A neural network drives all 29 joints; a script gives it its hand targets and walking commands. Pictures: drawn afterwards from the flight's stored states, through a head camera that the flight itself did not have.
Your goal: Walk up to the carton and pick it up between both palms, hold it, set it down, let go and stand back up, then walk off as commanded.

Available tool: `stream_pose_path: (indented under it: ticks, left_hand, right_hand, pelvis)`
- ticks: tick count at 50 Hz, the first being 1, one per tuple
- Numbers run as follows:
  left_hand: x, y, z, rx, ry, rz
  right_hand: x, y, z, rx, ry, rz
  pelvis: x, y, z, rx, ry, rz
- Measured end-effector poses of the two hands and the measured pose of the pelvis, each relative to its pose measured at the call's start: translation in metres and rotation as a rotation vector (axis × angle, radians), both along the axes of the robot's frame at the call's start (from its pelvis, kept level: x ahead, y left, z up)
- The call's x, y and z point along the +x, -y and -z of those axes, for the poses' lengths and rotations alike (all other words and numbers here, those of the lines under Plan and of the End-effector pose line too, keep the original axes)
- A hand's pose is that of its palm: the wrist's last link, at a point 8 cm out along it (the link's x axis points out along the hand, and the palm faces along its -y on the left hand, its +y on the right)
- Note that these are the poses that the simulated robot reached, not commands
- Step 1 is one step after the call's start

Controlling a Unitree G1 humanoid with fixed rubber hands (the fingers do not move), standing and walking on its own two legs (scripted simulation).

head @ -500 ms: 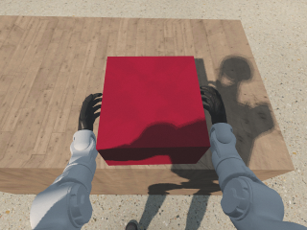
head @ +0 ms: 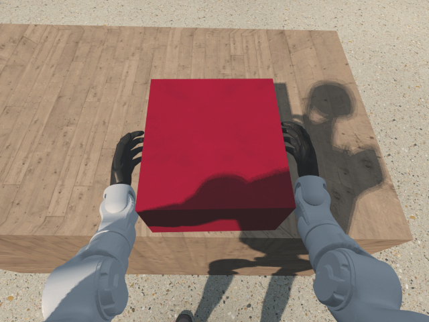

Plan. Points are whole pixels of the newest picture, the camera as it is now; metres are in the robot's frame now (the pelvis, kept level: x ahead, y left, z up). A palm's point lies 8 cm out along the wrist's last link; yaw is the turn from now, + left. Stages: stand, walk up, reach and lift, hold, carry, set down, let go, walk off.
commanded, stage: reach and lift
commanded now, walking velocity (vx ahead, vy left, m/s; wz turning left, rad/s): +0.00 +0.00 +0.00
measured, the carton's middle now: (213, 154) +0.46 +0.05 -0.03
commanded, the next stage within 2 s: none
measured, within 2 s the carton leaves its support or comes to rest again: leaves its support in 0.76 s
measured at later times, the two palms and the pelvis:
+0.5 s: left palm (126, 183) +0.37 +0.21 -0.01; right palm (310, 172) +0.42 -0.14 +0.01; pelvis -0.02 +0.00 -0.01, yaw -1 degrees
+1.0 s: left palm (119, 182) +0.35 +0.20 +0.04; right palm (325, 162) +0.40 -0.14 +0.07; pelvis -0.02 +0.00 +0.00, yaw +2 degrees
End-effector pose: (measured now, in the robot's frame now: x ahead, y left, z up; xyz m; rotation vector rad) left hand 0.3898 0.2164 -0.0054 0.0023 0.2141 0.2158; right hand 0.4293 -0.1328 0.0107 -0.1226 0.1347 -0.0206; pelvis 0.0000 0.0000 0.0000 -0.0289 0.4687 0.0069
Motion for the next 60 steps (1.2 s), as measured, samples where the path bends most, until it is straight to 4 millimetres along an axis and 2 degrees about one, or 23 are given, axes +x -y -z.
stream_pose_path:
  ticks: [15, 30, 42, 47, 60]
  left_hand:
    - [-0.01, 0.003, 0.0, -0.031, 0.028, -0.015]
    - [-0.02, 0.013, 0.005, -0.049, -0.011, -0.015]
    - [-0.037, 0.016, -0.002, -0.05, -0.024, -0.036]
    - [-0.037, 0.015, -0.022, -0.052, 0.006, -0.033]
    - [-0.028, 0.011, -0.112, -0.004, 0.038, 0.015]
  right_hand:
    - [-0.006, 0.003, -0.004, -0.033, 0.02, -0.025]
    - [-0.018, 0.011, -0.001, -0.044, -0.028, -0.009]
    - [-0.025, 0.012, -0.021, -0.057, -0.035, -0.03]
    - [-0.027, 0.01, -0.045, -0.034, -0.008, -0.023]
    - [-0.033, 0.01, -0.128, 0.091, 0.015, 0.04]
  pelvis:
    - [-0.013, -0.001, 0.004, -0.005, -0.031, 0.003]
    - [-0.016, -0.002, 0.009, -0.006, -0.03, 0.007]
    - [-0.018, 0.001, 0.009, -0.007, 0.03, -0.008]
    - [-0.018, 0.003, 0.007, -0.005, 0.077, -0.028]
    - [-0.019, 0.008, -0.008, 0.017, 0.297, -0.036]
